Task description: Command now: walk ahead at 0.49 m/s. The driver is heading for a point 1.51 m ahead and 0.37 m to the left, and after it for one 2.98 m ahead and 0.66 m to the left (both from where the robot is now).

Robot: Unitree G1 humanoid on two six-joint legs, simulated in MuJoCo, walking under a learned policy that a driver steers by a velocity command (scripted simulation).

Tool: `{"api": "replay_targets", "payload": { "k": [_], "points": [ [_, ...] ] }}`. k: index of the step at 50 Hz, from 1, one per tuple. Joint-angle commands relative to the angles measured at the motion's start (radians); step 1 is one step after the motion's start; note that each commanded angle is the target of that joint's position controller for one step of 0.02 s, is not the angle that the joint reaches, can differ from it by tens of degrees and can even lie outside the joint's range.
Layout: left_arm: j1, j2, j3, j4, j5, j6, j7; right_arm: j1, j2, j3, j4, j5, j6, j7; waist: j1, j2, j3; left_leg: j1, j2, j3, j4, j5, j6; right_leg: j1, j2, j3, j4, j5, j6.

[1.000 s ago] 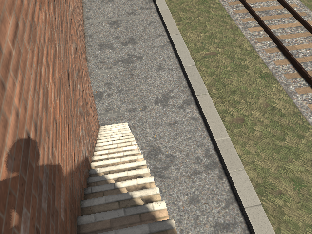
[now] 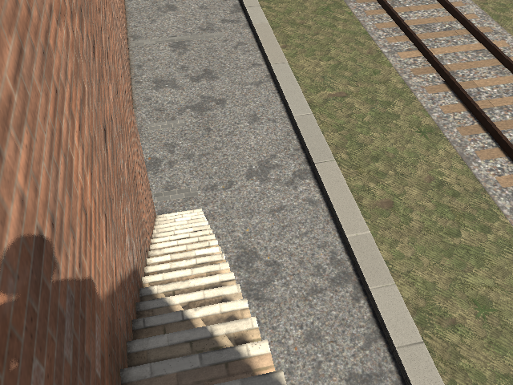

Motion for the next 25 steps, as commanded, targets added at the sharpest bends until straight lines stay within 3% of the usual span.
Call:
{"api": "replay_targets", "payload": {
  "k": [1,3,4,8,9,11,12,20,25],
  "points": [
    [-0.051,0.068,0.012,-0.09,0.001,-0.002,0.005,0.031,-0.132,-0.027,-0.047,-0.009,-0.02,0.013,0.007,0.002,0.0,-0.1,0.063,-0.052,-0.041,0.279,-0.021,0.04,-0.052,0.065,0.024,0.29,-0.006],
    [-0.042,0.068,0.011,-0.097,0.003,0.006,0.006,0.023,-0.128,-0.029,-0.059,-0.002,-0.023,0.019,0.022,0.012,-0.019,-0.1,0.066,-0.057,-0.05,0.247,-0.022,0.043,-0.058,0.071,0.018,0.257,-0.01],
    [-0.065,0.089,0.018,-0.101,-0.005,-0.002,0.009,-0.017,-0.119,-0.023,-0.081,0.0,-0.022,0.024,0.018,-0.019,-0.031,-0.102,0.055,-0.056,-0.039,0.24,-0.015,0.04,-0.048,0.066,0.031,0.269,-0.01],
    [-0.063,0.085,0.012,-0.11,-0.007,-0.012,0.001,0.008,-0.132,-0.025,-0.088,-0.015,-0.018,0.027,0.007,-0.031,-0.04,-0.105,0.053,-0.045,-0.036,0.149,-0.025,0.013,-0.054,0.084,0.01,0.23,-0.021],
    [-0.098,0.077,0.004,-0.135,0.0,-0.002,-0.001,-0.015,-0.128,-0.019,-0.104,-0.021,-0.016,0.031,0.002,0.011,-0.032,-0.12,0.042,-0.028,-0.038,0.097,-0.019,0.02,-0.059,0.095,0.023,0.191,-0.025],
    [-0.11,0.081,0.002,-0.147,0.003,0.008,0.001,-0.018,-0.111,-0.011,-0.112,-0.027,-0.021,0.037,0.003,-0.014,-0.013,-0.153,0.042,-0.032,-0.054,0.042,-0.018,0.002,-0.062,0.107,0.01,0.137,-0.028],
    [-0.111,0.086,0.002,-0.153,0.006,0.013,0.005,-0.029,-0.099,-0.004,-0.121,-0.024,-0.025,0.039,0.009,-0.004,0.002,-0.163,0.044,-0.035,-0.058,0.063,-0.013,-0.006,-0.059,0.104,0.016,0.148,-0.025],
    [-0.11,0.096,-0.005,-0.183,0.015,0.012,0.003,-0.029,-0.127,0.004,-0.151,-0.029,-0.031,0.051,0.016,-0.029,-0.032,-0.151,0.061,-0.047,-0.069,0.08,-0.019,0.005,-0.066,0.122,0.017,0.193,-0.022],
    [-0.124,0.102,-0.006,-0.208,0.013,0.005,0.0,-0.042,-0.125,0.011,-0.17,-0.02,-0.039,0.068,0.021,-0.033,-0.036,-0.17,0.072,-0.056,-0.069,0.028,-0.005,0.005,-0.079,0.136,0.023,0.136,-0.021]
  ]
}}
